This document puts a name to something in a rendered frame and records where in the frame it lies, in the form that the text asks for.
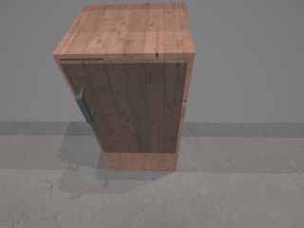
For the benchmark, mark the handle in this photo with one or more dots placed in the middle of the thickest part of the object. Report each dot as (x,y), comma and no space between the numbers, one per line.
(81,101)

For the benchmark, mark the cupboard door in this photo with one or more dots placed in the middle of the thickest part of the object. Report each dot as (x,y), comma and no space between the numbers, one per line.
(137,103)

